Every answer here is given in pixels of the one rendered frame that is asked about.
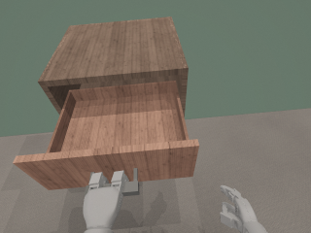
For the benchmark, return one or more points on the robot right forearm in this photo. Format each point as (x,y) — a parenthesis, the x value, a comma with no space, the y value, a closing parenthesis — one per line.
(253,227)

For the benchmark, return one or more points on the right robot hand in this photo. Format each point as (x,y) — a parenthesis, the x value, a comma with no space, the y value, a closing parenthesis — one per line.
(242,212)

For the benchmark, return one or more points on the handle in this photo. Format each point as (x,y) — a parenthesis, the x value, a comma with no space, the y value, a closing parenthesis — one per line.
(129,188)

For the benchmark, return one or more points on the cabinet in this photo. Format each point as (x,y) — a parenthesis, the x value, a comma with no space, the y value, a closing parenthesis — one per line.
(116,53)

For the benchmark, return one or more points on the drawer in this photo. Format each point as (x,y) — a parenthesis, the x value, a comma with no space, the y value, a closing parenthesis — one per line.
(116,128)

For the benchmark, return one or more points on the left robot hand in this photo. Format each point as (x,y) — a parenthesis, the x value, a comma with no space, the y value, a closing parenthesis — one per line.
(102,204)

